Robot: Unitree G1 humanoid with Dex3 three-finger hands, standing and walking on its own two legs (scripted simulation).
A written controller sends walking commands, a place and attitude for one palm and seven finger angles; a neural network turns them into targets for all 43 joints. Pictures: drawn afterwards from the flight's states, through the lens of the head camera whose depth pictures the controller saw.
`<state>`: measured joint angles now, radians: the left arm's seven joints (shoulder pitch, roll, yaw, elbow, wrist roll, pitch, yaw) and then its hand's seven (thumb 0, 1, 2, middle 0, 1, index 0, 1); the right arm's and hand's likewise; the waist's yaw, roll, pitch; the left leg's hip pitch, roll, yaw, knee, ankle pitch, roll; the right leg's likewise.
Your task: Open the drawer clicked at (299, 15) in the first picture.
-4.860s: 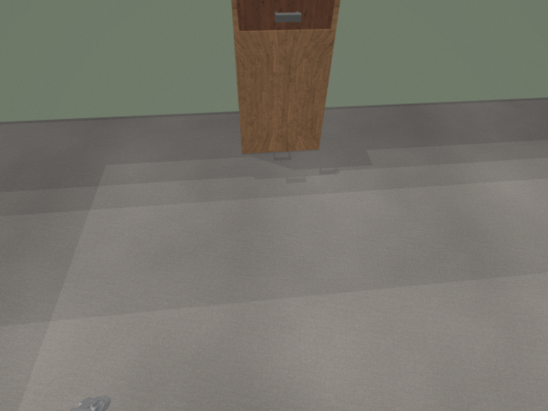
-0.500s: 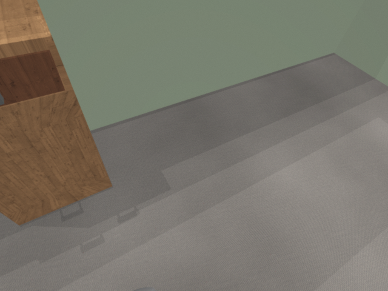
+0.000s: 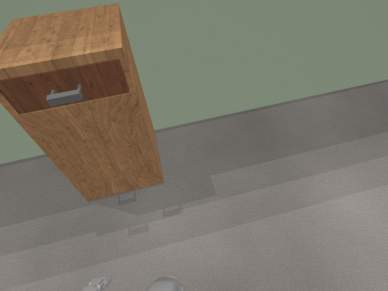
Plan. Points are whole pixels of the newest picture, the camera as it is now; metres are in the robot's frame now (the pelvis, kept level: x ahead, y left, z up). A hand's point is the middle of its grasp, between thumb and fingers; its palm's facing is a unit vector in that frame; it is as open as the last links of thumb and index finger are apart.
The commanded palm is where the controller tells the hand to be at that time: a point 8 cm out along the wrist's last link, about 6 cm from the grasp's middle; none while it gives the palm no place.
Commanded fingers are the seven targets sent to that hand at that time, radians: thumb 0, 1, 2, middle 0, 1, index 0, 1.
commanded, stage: turn to face it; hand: left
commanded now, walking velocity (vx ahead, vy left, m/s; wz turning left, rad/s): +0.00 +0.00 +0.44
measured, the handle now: (65, 93) +0.73 +0.49 -0.01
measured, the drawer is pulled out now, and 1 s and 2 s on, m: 0.00 0.00 0.00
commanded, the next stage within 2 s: take the last steps up to it in 0.34 s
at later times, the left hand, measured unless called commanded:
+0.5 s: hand out of the picture -0.06 +0.26 -0.17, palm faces +0.27 -0.93 -0.24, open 7.4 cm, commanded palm none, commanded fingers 0.00 0.90 0.90 -0.20 -0.30 -0.20 -0.30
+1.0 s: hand out of the picture +0.00 +0.21 -0.15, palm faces +0.34 -0.91 -0.24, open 7.2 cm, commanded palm none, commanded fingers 0.00 0.90 0.90 -0.20 -0.30 -0.20 -0.30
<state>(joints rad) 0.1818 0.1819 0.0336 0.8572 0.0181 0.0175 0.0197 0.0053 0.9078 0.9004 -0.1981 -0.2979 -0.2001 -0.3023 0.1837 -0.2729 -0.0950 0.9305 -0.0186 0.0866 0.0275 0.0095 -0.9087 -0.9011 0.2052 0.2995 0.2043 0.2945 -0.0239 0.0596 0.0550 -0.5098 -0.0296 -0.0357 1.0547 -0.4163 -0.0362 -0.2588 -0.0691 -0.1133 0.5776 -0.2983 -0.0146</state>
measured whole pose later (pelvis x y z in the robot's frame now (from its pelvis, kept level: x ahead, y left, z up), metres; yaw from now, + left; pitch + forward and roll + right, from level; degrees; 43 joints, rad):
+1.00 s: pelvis +0.04 +0.03 +0.01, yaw +17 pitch -2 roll +1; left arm 0.33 0.15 0.04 1.05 0.02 -0.05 0.02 -0.01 0.94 0.90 -0.20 -0.30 -0.20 -0.30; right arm 0.35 -0.19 -0.06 1.10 -0.03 0.03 0.02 0.01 -0.91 -0.90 0.20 0.30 0.20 0.29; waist -0.02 0.03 0.00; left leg -0.49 0.07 0.03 1.04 -0.23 -0.01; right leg -0.09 -0.03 -0.14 0.38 -0.26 -0.03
